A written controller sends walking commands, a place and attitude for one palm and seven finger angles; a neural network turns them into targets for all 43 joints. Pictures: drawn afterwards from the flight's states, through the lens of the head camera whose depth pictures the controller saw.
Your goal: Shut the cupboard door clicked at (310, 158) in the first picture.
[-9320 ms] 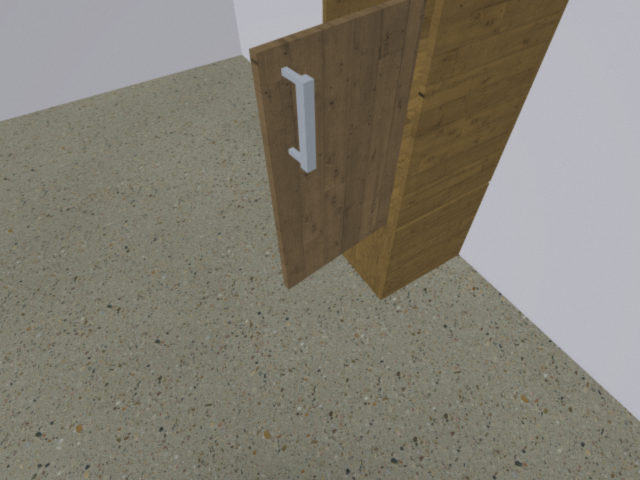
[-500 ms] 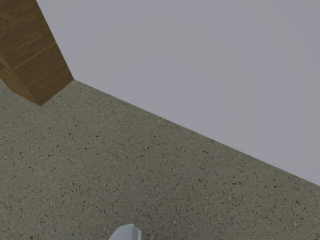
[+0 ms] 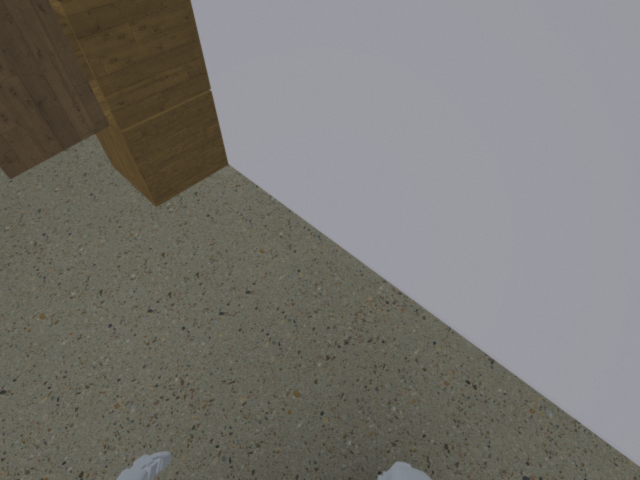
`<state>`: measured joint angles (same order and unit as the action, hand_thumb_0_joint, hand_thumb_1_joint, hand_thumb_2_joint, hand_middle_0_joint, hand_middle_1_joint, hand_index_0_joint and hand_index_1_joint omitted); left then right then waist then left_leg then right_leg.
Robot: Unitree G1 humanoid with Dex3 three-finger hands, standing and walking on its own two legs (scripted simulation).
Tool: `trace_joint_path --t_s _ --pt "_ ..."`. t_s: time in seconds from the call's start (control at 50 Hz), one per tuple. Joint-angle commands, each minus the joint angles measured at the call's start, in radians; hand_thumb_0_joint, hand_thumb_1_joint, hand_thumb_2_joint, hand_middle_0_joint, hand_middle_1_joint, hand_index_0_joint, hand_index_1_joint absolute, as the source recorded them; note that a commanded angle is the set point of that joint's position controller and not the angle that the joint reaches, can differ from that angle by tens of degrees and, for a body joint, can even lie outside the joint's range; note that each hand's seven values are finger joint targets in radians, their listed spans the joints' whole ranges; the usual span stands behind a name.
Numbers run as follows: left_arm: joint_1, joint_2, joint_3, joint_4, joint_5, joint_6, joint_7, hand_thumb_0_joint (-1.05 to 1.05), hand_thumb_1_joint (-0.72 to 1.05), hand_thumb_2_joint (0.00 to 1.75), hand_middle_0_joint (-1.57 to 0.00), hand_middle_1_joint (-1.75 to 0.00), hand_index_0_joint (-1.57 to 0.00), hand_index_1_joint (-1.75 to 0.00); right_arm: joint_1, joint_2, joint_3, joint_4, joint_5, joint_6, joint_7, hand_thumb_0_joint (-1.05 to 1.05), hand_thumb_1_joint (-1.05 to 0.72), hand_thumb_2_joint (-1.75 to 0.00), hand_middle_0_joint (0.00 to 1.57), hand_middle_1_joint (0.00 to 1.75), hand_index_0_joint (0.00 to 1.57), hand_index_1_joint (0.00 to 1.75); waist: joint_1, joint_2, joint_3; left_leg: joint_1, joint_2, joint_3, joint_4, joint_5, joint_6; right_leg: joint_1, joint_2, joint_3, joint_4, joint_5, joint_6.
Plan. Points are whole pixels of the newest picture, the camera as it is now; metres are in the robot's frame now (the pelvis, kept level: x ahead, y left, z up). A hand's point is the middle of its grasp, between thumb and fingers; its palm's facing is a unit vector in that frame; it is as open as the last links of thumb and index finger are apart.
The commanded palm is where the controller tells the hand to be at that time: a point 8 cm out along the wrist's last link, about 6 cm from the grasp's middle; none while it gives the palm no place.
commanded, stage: walk to a spot facing it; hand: left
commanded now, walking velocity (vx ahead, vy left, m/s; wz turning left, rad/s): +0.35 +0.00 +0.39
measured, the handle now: out of the picture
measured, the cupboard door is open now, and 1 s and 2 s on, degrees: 97 97 97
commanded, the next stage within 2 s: turn to face it in 1.24 s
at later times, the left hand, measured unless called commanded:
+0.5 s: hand out of the picture +0.11 +0.22 -0.19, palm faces +0.27 -0.95 -0.18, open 7.3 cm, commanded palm none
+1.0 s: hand (204, 267) +0.50 +0.26 -0.16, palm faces +0.27 -0.94 -0.18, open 7.4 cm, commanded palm none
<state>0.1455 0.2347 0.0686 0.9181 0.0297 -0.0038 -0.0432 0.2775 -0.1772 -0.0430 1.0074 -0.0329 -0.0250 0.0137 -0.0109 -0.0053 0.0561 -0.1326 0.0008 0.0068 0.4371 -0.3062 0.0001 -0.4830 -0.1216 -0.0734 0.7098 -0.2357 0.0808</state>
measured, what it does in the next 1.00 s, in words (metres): walks ahead, turning left: right foot, then left foot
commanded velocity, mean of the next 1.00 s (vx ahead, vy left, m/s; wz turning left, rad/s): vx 0.37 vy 0.00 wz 0.20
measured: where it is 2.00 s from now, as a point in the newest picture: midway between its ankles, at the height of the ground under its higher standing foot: (272, 308)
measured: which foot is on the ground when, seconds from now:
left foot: down 0.00-0.04, up 0.06-0.40, down 0.42-0.88, up 0.90-1.00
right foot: up 0.00-0.04, down 0.06-0.44, up 0.46-0.86, down 0.88-1.00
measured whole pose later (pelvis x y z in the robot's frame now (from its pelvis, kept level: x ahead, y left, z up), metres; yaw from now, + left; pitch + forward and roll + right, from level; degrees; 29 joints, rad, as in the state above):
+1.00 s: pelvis +0.44 +0.06 -0.01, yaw +18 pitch -1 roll -1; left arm 0.12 0.16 0.04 0.98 0.02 -0.07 -0.01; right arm 0.37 -0.17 -0.06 1.13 -0.03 0.00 0.00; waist -0.06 0.03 0.07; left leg -0.39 0.07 0.04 1.13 -0.38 0.01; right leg -0.27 -0.06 -0.18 0.54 -0.26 -0.01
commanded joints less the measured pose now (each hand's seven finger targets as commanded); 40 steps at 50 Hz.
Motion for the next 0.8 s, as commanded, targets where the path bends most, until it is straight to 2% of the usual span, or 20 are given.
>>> trace_joint_path --t_s 0.0,0.02,0.04,0.06,0.08,0.12,0.18,0.22,0.3,0.34,0.36,0.38,0.4,0.42,0.46,0.5,0.54,0.62,0.72,0.78 --pt "0.207 0.134 0.044 -0.008 0.003 -0.049 0.008 0.00 0.90 0.90 -0.20 -0.30 -0.20 -0.30 -0.064 -0.162 -0.049 -0.075 0.012 -0.021 -0.008 0.00 -0.90 -0.90 0.20 0.30 0.20 0.30 0.109 -0.039 -0.056 -0.352 0.087 -0.070 0.128 -0.111 0.075 0.518 -0.001 0.047 -0.227 -0.059 -0.028" --pt "0.334 0.239 0.069 0.025 0.011 -0.062 0.019 0.00 0.90 0.90 -0.20 -0.30 -0.20 -0.30 -0.037 -0.082 -0.032 -0.090 0.021 -0.024 0.000 0.00 -0.90 -0.90 0.20 0.30 0.20 0.30 0.157 -0.334 -0.125 -0.535 -0.048 0.062 0.486 -0.247 0.021 0.693 -0.277 0.387 -0.401 -0.223 -0.118" --pt "0.352 0.267 0.067 0.019 -0.003 -0.053 0.029 0.00 0.90 0.90 -0.20 -0.30 -0.20 -0.30 -0.063 -0.097 -0.034 -0.124 0.016 -0.023 0.004 0.00 -0.90 -0.90 0.20 0.30 0.20 0.30 0.156 -0.345 -0.125 -0.605 -0.007 -0.005 0.711 -0.342 0.028 0.643 -0.400 0.574 -0.528 -0.406 -0.200" --pt "0.263 0.206 0.059 0.001 -0.002 -0.050 0.043 0.00 0.90 0.90 -0.20 -0.30 -0.20 -0.30 -0.083 -0.108 -0.043 -0.122 0.014 -0.020 0.005 0.00 -0.90 -0.90 0.20 0.30 0.20 0.30 0.113 -0.254 -0.059 -0.623 0.054 -0.033 0.809 -0.243 0.027 0.536 -0.389 0.550 -0.551 -0.526 -0.221" --pt "0.206 0.158 0.044 -0.010 0.001 -0.055 0.047 0.00 0.90 0.90 -0.20 -0.30 -0.20 -0.30 -0.122 -0.113 -0.042 -0.114 0.006 -0.018 0.008 0.00 -0.90 -0.90 0.20 0.30 0.20 0.30 0.091 -0.244 -0.005 -0.624 0.099 -0.054 0.838 -0.149 0.020 0.420 -0.356 0.473 -0.548 -0.472 -0.208" --pt "0.141 0.076 0.020 -0.011 -0.002 -0.071 0.048 0.00 0.90 0.90 -0.20 -0.30 -0.20 -0.30 -0.101 -0.079 -0.037 -0.087 0.002 0.003 0.017 0.00 -0.90 -0.90 0.20 0.30 0.20 0.30 0.033 -0.171 -0.007 -0.526 0.131 -0.037 0.769 -0.003 -0.008 0.305 -0.286 0.210 -0.556 -0.231 -0.158" --pt "0.143 0.076 0.019 0.019 0.001 -0.088 0.048 0.00 0.90 0.90 -0.20 -0.30 -0.20 -0.30 -0.081 -0.037 -0.034 -0.074 0.006 0.017 0.031 0.00 -0.90 -0.90 0.20 0.30 0.20 0.30 0.011 -0.146 -0.014 -0.456 0.128 0.028 0.556 0.032 -0.025 0.303 -0.250 0.027 -0.564 -0.061 -0.161" --pt "0.174 0.071 0.025 0.045 0.001 -0.092 0.045 0.00 0.90 0.90 -0.20 -0.30 -0.20 -0.30 -0.117 -0.014 -0.029 -0.088 0.004 0.013 0.039 0.00 -0.90 -0.90 0.20 0.30 0.20 0.30 0.026 -0.100 -0.007 -0.430 0.109 0.066 0.399 0.055 -0.028 0.338 -0.239 -0.021 -0.556 -0.009 -0.167" --pt "0.210 0.107 0.022 0.090 -0.001 -0.087 0.039 0.00 0.90 0.90 -0.20 -0.30 -0.20 -0.30 -0.159 -0.017 -0.023 -0.109 0.007 -0.006 0.046 0.00 -0.90 -0.90 0.20 0.30 0.20 0.30 0.046 -0.113 -0.026 -0.359 0.069 0.119 0.206 0.051 -0.004 0.423 -0.247 -0.047 -0.496 0.049 -0.171" --pt "0.206 0.111 0.020 0.105 -0.005 -0.080 0.037 0.00 0.90 0.90 -0.20 -0.30 -0.20 -0.30 -0.128 -0.037 -0.021 -0.098 0.004 -0.014 0.042 0.00 -0.90 -0.90 0.20 0.30 0.20 0.30 0.017 -0.123 -0.011 -0.237 0.039 0.161 0.116 0.082 0.008 0.383 -0.225 -0.084 -0.436 0.077 -0.150" --pt "0.196 0.107 0.019 0.107 -0.007 -0.076 0.036 0.00 0.90 0.90 -0.20 -0.30 -0.20 -0.30 -0.060 -0.062 -0.028 -0.080 0.001 -0.018 0.037 0.00 -0.90 -0.90 0.20 0.30 0.20 0.30 -0.021 -0.087 -0.034 -0.084 0.018 0.169 0.070 0.087 0.021 0.303 -0.198 -0.123 -0.330 0.106 -0.128" --pt "0.184 0.089 0.014 0.092 -0.009 -0.073 0.031 0.00 0.90 0.90 -0.20 -0.30 -0.20 -0.30 0.072 -0.136 -0.048 -0.044 -0.002 -0.022 0.026 0.00 -0.90 -0.90 0.20 0.30 0.20 0.30 -0.088 0.041 -0.092 0.141 0.071 0.077 0.034 0.000 0.060 0.161 -0.153 -0.175 -0.094 0.120 -0.094" --pt "0.184 0.023 0.003 0.051 -0.016 -0.069 0.021 0.00 0.90 0.90 -0.20 -0.30 -0.20 -0.30 0.234 -0.265 -0.083 -0.012 -0.013 -0.028 0.008 0.00 -0.90 -0.90 0.20 0.30 0.20 0.30 -0.149 0.313 -0.186 0.336 0.331 -0.346 -0.103 -0.114 0.163 -0.096 -0.003 -0.214 0.257 -0.169 -0.037" --pt "0.095 0.048 -0.005 -0.001 -0.007 -0.071 0.021 0.00 0.90 0.90 -0.20 -0.30 -0.20 -0.30 0.296 -0.294 -0.083 0.009 -0.002 -0.022 -0.012 0.00 -0.90 -0.90 0.20 0.30 0.20 0.30 -0.171 0.267 -0.192 0.383 0.426 -0.502 -0.182 -0.053 0.228 -0.238 0.034 -0.073 0.461 -0.317 -0.049" --pt "0.026 0.043 -0.004 0.011 -0.010 -0.066 0.028 0.00 0.90 0.90 -0.20 -0.30 -0.20 -0.30 0.155 -0.230 -0.064 -0.021 0.007 -0.027 -0.028 0.00 -0.90 -0.90 0.20 0.30 0.20 0.30 -0.103 0.121 -0.095 0.166 0.409 -0.408 -0.187 -0.019 0.220 -0.275 -0.041 0.041 0.581 -0.184 -0.060" --pt "0.080 0.021 -0.003 0.052 0.001 -0.049 0.016 0.00 0.90 0.90 -0.20 -0.30 -0.20 -0.30 0.063 -0.155 -0.040 -0.033 0.004 -0.043 -0.031 0.00 -0.90 -0.90 0.20 0.30 0.20 0.30 -0.040 0.119 -0.035 0.013 0.341 -0.241 -0.232 0.015 0.169 -0.181 -0.072 0.055 0.481 -0.098 -0.048" --pt "0.115 0.001 -0.006 0.069 0.001 -0.035 0.011 0.00 0.90 0.90 -0.20 -0.30 -0.20 -0.30 0.048 -0.138 -0.031 -0.018 0.009 -0.054 -0.031 0.00 -0.90 -0.90 0.20 0.30 0.20 0.30 -0.012 0.118 -0.042 0.001 0.294 -0.135 -0.251 0.102 0.157 -0.131 -0.059 0.037 0.384 -0.043 -0.042" --pt "0.039 -0.004 -0.004 0.045 -0.001 -0.025 0.006 0.00 0.90 0.90 -0.20 -0.30 -0.20 -0.30 0.073 -0.129 -0.035 0.002 0.010 -0.056 -0.027 0.00 -0.90 -0.90 0.20 0.30 0.20 0.30 -0.010 0.068 0.004 -0.032 0.269 -0.083 -0.298 0.088 0.172 -0.092 -0.048 0.017 0.186 0.050 -0.036" --pt "-0.078 0.004 -0.006 0.003 -0.004 -0.028 0.002 0.00 0.90 0.90 -0.20 -0.30 -0.20 -0.30 0.111 -0.138 -0.031 0.032 0.004 -0.053 -0.024 0.00 -0.90 -0.90 0.20 0.30 0.20 0.30 -0.029 0.097 0.037 0.003 0.255 -0.043 -0.275 0.164 0.165 -0.022 -0.007 -0.020 -0.012 0.088 -0.043" --pt "-0.084 0.016 -0.003 -0.004 -0.002 -0.036 0.002 0.00 0.90 0.90 -0.20 -0.30 -0.20 -0.30 0.132 -0.140 -0.029 0.052 -0.001 -0.048 -0.025 0.00 -0.90 -0.90 0.20 0.30 0.20 0.30 -0.018 0.100 0.032 0.012 0.247 -0.029 -0.184 0.245 0.147 0.098 0.035 -0.053 -0.101 0.069 -0.061"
